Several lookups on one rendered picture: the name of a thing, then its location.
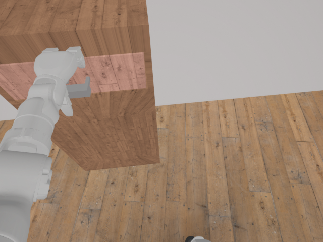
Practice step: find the robot left hand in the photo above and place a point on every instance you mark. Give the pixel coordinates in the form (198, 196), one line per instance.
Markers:
(61, 64)

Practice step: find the robot left upper arm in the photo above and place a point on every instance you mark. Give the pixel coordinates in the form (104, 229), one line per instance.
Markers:
(24, 178)

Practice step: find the drawer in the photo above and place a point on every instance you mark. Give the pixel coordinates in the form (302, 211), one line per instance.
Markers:
(107, 73)

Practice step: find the handle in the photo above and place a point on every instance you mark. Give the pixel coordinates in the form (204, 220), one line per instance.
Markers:
(79, 90)

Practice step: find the robot left forearm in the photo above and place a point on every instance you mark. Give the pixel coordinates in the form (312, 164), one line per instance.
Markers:
(37, 115)

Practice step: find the cabinet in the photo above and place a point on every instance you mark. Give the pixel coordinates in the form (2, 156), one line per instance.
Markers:
(108, 129)

